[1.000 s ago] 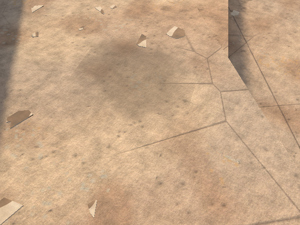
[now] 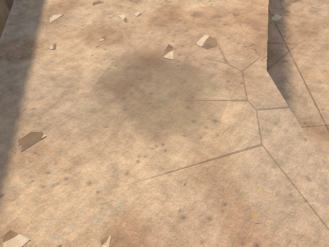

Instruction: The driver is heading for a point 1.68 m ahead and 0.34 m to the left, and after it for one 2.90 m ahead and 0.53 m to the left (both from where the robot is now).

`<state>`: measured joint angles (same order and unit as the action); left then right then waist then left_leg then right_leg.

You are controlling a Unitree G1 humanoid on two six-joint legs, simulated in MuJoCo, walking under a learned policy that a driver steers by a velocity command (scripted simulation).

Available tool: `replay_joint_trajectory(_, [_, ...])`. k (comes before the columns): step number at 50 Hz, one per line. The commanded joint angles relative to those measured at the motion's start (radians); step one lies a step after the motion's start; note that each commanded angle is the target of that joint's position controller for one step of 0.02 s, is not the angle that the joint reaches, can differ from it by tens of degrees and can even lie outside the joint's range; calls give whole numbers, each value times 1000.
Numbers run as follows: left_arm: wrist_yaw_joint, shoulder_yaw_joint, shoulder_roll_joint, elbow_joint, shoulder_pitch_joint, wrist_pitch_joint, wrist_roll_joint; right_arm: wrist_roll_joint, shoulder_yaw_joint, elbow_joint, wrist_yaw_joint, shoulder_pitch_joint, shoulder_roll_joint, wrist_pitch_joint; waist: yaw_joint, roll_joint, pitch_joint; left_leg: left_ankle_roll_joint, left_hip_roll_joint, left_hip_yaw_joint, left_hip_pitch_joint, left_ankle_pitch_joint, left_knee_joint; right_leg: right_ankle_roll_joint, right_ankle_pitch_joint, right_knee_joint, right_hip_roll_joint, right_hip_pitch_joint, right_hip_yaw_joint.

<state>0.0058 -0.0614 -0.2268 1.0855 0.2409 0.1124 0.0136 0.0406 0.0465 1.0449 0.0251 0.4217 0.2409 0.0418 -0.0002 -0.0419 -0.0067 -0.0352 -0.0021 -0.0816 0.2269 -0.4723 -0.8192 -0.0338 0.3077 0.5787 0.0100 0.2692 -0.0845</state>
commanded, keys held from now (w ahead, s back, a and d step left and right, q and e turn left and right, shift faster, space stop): w+q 0.70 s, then w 0.06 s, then w+e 0.10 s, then e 0.14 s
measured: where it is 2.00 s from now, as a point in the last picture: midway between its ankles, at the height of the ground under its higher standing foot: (146, 179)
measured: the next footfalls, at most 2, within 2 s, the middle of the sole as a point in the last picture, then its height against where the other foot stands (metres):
left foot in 0.44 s outside the picture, level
right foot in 0.94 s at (163, 203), level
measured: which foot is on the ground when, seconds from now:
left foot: up 0.00-0.42, down 0.44-0.94, up 0.96-1.00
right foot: down 0.00-0.42, up 0.44-0.92, down 0.94-1.00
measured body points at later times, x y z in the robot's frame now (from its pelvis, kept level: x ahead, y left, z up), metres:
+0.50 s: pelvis +0.24 +0.05 -0.02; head +0.28 +0.06 +0.43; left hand +0.16 +0.30 -0.16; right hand +0.49 -0.14 -0.12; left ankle +0.32 +0.13 -0.73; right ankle +0.05 -0.11 -0.63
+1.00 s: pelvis +0.54 +0.10 -0.01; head +0.57 +0.12 +0.44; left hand +0.63 +0.40 -0.10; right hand +0.68 -0.14 -0.13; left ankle +0.34 +0.14 -0.68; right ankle +0.67 +0.06 -0.73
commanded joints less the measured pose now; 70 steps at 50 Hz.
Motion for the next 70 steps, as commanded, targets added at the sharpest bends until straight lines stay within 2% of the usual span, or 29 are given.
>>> replay_joint_trajectory(1, [-1,-8,-108,18,212,20,-4,25,12,-127,-9,-104,64,52,-65,163,106,-63,-32,-104,599,74,-441,-151,251,-420,396,-336,600])
replay_joint_trajectory(3, [-10,5,-79,-13,112,20,-3,8,25,-110,-10,-107,62,51,-29,132,145,-72,-78,-86,554,237,-361,-70,-22,-432,297,-274,334])
replay_joint_trajectory(5, [-6,14,-48,-3,149,14,-20,5,34,-105,-26,-108,51,35,-28,147,116,-63,-89,-43,495,308,-328,-34,-256,-413,227,-265,157])
replay_joint_trajectory(10, [23,8,-106,-24,164,5,-37,-2,22,-205,-45,-283,6,14,-36,92,152,-13,-95,9,572,424,-164,-72,-428,-454,230,-237,21])
replay_joint_trajectory(16, [38,-2,-140,-37,234,-15,-15,-10,2,-319,-85,-483,-9,20,-65,84,174,-50,-60,163,500,461,114,-63,-627,-411,252,-316,-121])
replay_joint_trajectory(19, [48,-15,-184,-67,201,-31,-12,-8,29,-337,-101,-425,43,19,19,156,76,-111,30,240,318,364,130,-53,-1146,-214,273,-382,-166])
replay_joint_trajectory(21, [48,-25,-219,-103,139,-42,-8,-6,77,-292,-99,-194,144,11,154,181,-65,-172,85,225,-4,350,187,-42,-1222,110,268,-313,-157])
replay_joint_trajectory(22, [42,-25,-219,-125,116,-34,-6,-8,111,-255,-78,-46,203,0,232,132,-131,-210,50,107,-279,359,267,-5,-961,381,216,-114,-152])
replay_joint_trajectory(23, [15,18,-48,-169,203,-10,-38,-12,117,-248,-58,-45,278,-4,98,-171,-202,-352,-219,-394,-592,310,285,40,182,787,18,315,-96])
replay_joint_trajectory(24, [-2,20,-77,-217,166,43,9,-37,102,-269,-58,-19,253,12,111,-127,-371,-462,-347,-795,-666,145,491,25,289,960,-55,446,169])
replay_joint_trajectory(25, [-7,-1,-145,-260,29,67,44,-41,88,-260,-58,-48,187,28,131,-54,-217,-387,-308,-670,-567,168,553,-6,188,930,2,546,209])
replay_joint_trajectory(27, [8,-10,-152,-262,14,67,22,-25,66,-292,-67,-213,124,51,20,97,-50,-307,-219,-415,-244,367,572,-8,44,750,83,457,191])
replay_joint_trajectory(30, [11,-26,-149,-279,61,21,-12,-26,56,-310,-57,-256,114,55,-49,71,-17,-286,-153,-276,-25,511,613,40,1,597,131,316,182])
replay_joint_trajectory(33, [21,-19,-124,-339,-67,3,-36,-25,66,-301,-32,-194,158,54,-22,31,18,-272,-106,-188,68,583,626,88,-139,406,112,330,139])
replay_joint_trajectory(39, [-3,4,-84,-399,-268,17,-16,-17,58,-269,-17,-65,146,40,84,-43,12,-186,-77,-147,16,443,585,75,-485,-10,33,250,104])
replay_joint_trajectory(44, [-35,-1,-134,-440,-326,35,-11,-33,54,-239,-11,-11,160,29,94,-62,36,-166,-190,-197,-258,639,470,-15,-305,-93,26,362,97])
replay_joint_trajectory(46, [-40,-18,-166,-404,-185,42,-21,-38,52,-247,-4,-55,168,20,15,-74,-50,-119,-146,-135,-295,1027,299,-67,-309,-144,-37,177,47])
replay_joint_trajectory(47, [-42,-30,-200,-372,-51,45,-30,-45,44,-263,-2,-85,163,20,-54,-60,-152,-79,-96,-85,-234,1059,126,-110,-505,-140,2,-33,86])
replay_joint_trajectory(48, [-42,-41,-272,-356,82,43,-52,-64,25,-287,-2,-36,115,29,-61,102,-315,-21,-6,-48,29,715,-196,-225,-873,-55,205,-399,335])
replay_joint_trajectory(49, [-51,-41,-265,-328,119,26,-36,-58,6,-253,-15,116,65,39,-22,323,-432,46,110,-13,314,-137,-468,-381,-1003,-96,399,-656,663])
replay_joint_trajectory(50, [-50,-30,-204,-340,111,7,-3,-48,24,-254,-21,61,169,40,-53,203,-389,49,56,-75,385,-137,-537,-339,-800,-139,353,-606,681])
replay_joint_trajectory(51, [-44,-21,-180,-368,11,-7,4,-33,30,-294,-21,-63,185,38,-51,130,-225,60,16,-49,446,-67,-528,-291,-753,-161,310,-460,558])
replay_joint_trajectory(53, [-35,-17,-181,-396,-59,-26,-7,-51,34,-332,-6,-171,173,25,-21,17,-90,74,-23,-16,418,8,-438,-259,-788,-216,242,-207,446])
replay_joint_trajectory(56, [-28,-27,-200,-403,-72,-40,-21,-48,27,-341,14,-113,113,-2,37,112,-96,90,-22,0,307,48,-273,-242,-787,-256,170,-61,368])
replay_joint_trajectory(59, [-9,-43,-234,-410,-54,-63,-11,-52,30,-353,28,-138,114,-16,35,136,-145,115,1,2,284,124,-154,-235,-734,-246,156,-36,367])
replay_joint_trajectory(61, [4,-47,-238,-419,-52,-82,1,-50,31,-363,31,-179,115,-27,24,139,-151,121,11,-9,270,191,-86,-207,-554,-249,137,-15,385])
replay_joint_trajectory(63, [15,-45,-224,-426,-48,-95,12,-43,29,-383,24,-243,108,-27,2,151,-128,115,13,-17,269,242,7,-186,-140,-293,112,13,433])
replay_joint_trajectory(67, [22,-48,-231,-433,-13,-102,4,-28,33,-419,-1,-329,123,16,-35,203,-74,91,35,-15,224,207,199,-187,138,-306,118,7,545])
replay_joint_trajectory(70, [20,-39,-208,-446,-22,-106,6,-17,44,-404,-10,-265,126,53,17,193,-62,51,32,8,30,255,406,-154,198,-242,79,56,577])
